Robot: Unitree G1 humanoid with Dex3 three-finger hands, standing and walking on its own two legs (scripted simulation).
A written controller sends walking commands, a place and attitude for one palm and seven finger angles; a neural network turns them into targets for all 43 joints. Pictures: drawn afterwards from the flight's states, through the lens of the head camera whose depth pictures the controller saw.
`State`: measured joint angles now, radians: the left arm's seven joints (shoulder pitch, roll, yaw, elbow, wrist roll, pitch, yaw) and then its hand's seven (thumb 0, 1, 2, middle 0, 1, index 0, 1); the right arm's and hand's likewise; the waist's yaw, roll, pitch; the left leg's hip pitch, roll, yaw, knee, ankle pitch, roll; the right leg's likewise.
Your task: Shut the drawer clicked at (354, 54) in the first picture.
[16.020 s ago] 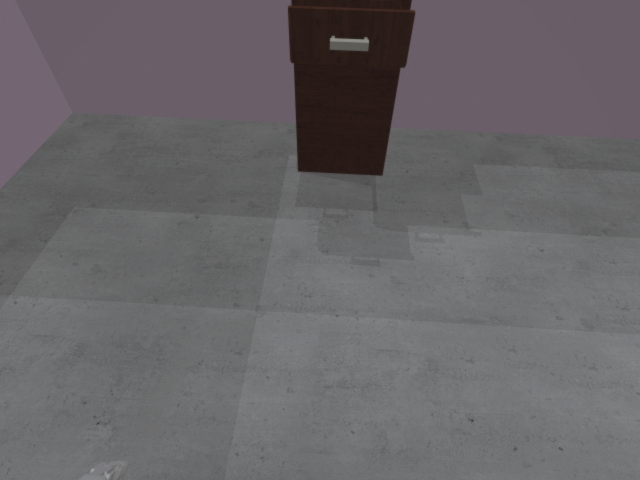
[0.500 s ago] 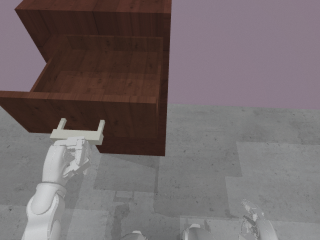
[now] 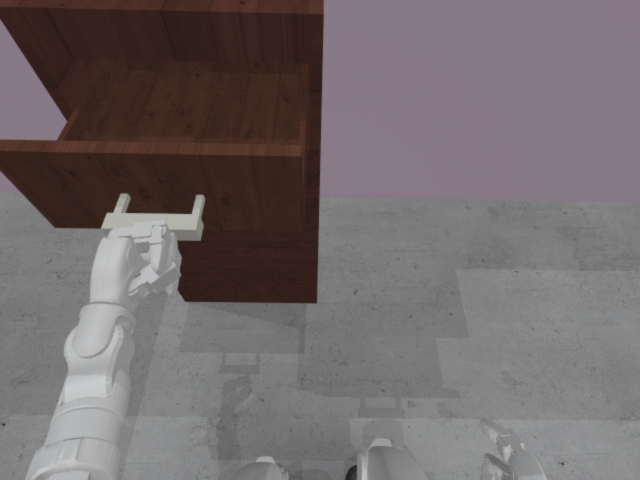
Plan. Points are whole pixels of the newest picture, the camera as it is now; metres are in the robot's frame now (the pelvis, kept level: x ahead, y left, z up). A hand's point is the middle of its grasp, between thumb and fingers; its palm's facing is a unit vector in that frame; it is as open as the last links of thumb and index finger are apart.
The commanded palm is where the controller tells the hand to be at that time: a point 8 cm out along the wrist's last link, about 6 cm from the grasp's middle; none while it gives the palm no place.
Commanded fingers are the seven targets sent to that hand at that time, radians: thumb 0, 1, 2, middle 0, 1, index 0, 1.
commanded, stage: push the drawer shut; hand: left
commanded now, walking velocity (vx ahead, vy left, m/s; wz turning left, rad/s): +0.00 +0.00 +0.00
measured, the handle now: (158, 213) +0.44 +0.22 +0.05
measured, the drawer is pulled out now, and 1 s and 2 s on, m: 0.19 0.06 0.00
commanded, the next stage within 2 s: pull the fist back off the drawer in 1.90 s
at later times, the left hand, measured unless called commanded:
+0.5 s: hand (181, 231) +0.41 +0.19 +0.05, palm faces +0.00 -1.00 -0.04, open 3.1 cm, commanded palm +0.39 +0.24 +0.05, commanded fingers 0.00 0.90 0.90 -1.40 -1.60 -1.40 -1.60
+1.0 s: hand (194, 188) +0.49 +0.18 +0.05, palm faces +0.01 -1.00 -0.03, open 3.1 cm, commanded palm +0.47 +0.24 +0.05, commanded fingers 0.00 0.90 0.90 -1.40 -1.60 -1.40 -1.60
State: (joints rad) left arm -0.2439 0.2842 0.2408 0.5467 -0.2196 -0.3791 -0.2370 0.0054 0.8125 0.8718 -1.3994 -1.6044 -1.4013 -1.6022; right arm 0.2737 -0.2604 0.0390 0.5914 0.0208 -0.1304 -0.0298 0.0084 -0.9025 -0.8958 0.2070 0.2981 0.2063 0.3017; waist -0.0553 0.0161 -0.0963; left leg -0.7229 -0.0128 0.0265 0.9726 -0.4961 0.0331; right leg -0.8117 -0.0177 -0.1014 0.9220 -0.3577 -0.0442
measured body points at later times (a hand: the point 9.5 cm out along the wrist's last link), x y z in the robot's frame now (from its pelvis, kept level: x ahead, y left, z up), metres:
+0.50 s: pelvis +0.00 +0.01 +0.00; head +0.09 +0.01 +0.44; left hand +0.41 +0.24 +0.05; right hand +0.09 -0.25 -0.12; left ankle -0.01 +0.10 -0.68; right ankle +0.05 -0.10 -0.68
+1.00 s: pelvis -0.01 +0.00 -0.01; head +0.12 +0.01 +0.42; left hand +0.48 +0.24 +0.05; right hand +0.02 -0.26 -0.13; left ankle -0.01 +0.10 -0.68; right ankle +0.05 -0.10 -0.68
